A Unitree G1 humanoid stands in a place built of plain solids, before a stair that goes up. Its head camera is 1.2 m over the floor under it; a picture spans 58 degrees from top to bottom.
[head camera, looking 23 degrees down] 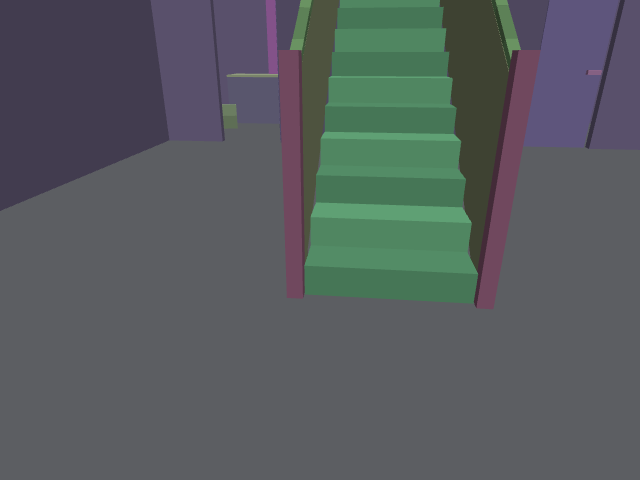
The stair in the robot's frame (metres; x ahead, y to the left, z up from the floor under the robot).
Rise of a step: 0.18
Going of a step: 0.27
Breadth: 0.90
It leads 6 degrees to the right of straight ahead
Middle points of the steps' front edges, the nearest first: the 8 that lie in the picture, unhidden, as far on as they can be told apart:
2.02 -0.36 0.18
2.29 -0.39 0.35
2.56 -0.42 0.53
2.83 -0.45 0.70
3.10 -0.48 0.88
3.36 -0.51 1.06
3.63 -0.54 1.23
3.90 -0.57 1.41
